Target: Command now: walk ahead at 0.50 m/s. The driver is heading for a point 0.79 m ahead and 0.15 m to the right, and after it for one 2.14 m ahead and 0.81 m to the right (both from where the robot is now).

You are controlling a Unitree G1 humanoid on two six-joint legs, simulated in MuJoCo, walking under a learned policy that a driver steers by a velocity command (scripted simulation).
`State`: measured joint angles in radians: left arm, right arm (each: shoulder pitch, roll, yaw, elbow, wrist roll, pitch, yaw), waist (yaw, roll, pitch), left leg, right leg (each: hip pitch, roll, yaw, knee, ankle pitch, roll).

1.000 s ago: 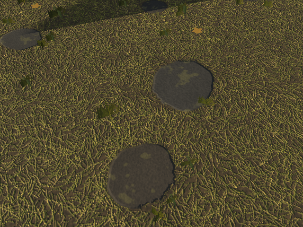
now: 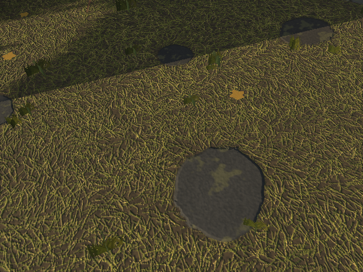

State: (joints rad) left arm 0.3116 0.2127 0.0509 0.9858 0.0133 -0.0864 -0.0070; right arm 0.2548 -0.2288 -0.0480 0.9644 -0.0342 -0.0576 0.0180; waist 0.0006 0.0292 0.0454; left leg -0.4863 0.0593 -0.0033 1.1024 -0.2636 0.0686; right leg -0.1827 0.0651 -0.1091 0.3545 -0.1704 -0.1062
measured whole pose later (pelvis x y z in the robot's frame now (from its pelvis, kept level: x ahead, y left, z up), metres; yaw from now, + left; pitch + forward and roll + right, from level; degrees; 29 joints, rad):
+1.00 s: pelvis +0.52 -0.04 -0.02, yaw -22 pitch +0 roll +0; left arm 0.13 0.24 0.08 0.88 0.02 -0.02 -0.02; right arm 0.32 -0.21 -0.05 0.96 -0.01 -0.08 0.00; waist -0.01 0.01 0.08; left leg -0.28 0.07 0.09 1.23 -0.39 0.01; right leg -0.37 0.10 -0.11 0.58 -0.22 -0.15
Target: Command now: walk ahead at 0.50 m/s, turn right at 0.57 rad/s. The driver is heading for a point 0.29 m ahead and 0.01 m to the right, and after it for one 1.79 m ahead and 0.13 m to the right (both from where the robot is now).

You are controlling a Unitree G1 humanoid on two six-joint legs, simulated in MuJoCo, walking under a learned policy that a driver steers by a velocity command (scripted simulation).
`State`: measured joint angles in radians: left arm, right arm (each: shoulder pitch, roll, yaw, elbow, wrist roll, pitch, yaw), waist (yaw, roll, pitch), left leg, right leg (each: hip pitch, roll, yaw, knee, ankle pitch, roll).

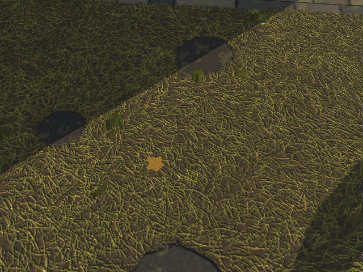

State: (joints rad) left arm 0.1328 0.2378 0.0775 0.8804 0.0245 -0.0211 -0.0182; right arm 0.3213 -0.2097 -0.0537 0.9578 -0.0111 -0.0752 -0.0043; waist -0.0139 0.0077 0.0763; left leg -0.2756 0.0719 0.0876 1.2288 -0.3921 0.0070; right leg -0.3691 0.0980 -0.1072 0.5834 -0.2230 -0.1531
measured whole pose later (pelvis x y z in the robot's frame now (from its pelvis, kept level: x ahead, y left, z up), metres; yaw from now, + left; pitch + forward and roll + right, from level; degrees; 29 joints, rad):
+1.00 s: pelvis +0.55 -0.05 +0.00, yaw -10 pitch +1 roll +2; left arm 0.02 0.21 0.01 0.82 0.05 -0.08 -0.02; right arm 0.45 -0.21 -0.03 1.01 -0.01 -0.08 0.00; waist -0.07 -0.02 0.05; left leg 0.04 -0.05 0.05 0.41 -0.42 0.03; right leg -0.43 -0.01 -0.06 0.49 -0.02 -0.08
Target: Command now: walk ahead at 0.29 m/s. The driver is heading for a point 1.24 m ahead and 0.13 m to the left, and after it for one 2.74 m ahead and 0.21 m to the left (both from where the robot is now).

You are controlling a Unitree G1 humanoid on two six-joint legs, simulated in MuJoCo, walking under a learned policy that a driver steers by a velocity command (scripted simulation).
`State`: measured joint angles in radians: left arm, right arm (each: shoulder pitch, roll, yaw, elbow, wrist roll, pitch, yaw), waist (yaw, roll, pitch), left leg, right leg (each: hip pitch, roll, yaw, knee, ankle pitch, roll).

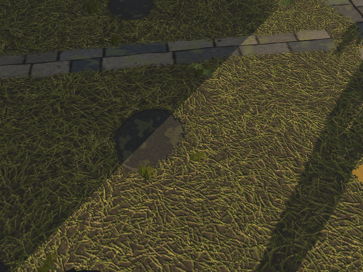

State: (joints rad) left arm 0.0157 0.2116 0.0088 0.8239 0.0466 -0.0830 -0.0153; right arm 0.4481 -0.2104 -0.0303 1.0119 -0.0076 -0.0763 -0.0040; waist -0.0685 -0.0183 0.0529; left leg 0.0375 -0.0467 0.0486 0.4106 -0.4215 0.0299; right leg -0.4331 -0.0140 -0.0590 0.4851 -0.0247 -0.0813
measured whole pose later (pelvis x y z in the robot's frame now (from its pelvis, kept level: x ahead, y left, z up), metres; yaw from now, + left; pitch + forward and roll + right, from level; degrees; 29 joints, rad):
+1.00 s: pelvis +0.10 +0.00 +0.02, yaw +0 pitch -2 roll +0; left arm 0.30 0.14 0.00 1.15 0.01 -0.01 0.04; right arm 0.30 -0.14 0.02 1.15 -0.01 -0.01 -0.04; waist 0.00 0.00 0.02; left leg -0.13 0.00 0.02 0.39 -0.23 0.01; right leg -0.16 0.03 -0.07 0.38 -0.19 -0.05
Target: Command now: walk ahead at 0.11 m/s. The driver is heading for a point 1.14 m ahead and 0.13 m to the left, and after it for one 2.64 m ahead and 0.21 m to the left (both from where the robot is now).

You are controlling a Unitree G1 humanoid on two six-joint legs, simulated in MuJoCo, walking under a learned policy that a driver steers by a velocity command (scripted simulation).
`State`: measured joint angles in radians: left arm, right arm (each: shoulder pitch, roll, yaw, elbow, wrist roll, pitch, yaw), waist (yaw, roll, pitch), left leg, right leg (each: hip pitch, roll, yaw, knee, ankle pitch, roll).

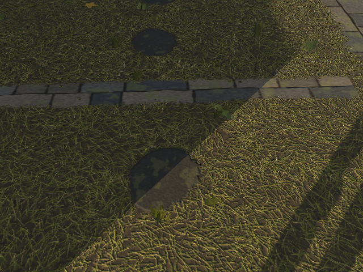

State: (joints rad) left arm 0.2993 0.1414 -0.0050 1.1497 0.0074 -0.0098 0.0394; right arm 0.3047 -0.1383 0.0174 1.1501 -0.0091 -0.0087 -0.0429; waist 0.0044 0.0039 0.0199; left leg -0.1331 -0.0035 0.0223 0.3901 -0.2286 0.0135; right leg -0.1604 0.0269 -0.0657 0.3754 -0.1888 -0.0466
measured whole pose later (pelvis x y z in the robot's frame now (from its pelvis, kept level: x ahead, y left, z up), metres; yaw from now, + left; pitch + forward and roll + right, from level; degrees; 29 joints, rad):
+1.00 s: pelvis +0.41 +0.00 +0.00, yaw +1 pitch +0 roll -1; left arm 0.43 0.17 0.04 1.09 0.01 -0.10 0.00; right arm 0.15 -0.20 -0.05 0.95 -0.04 -0.04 0.03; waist 0.03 0.03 0.03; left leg -0.63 0.12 0.01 0.93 -0.12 0.04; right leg -0.05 0.10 -0.11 0.24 -0.19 -0.11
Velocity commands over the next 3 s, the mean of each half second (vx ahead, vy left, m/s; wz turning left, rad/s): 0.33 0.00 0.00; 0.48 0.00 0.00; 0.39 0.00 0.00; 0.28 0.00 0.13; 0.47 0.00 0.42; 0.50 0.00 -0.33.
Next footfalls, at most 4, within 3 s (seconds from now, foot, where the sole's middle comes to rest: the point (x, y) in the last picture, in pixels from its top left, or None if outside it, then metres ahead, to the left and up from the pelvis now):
0.70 right None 0.41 -0.06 -0.78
1.24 left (163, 224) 0.73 0.11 -0.78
1.74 right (205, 209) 0.80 -0.06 -0.78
2.26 left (153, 159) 1.07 0.17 -0.78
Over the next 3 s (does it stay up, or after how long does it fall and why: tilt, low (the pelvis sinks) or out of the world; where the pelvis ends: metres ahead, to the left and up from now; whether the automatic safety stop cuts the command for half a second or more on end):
stays up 1.33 0.18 -0.01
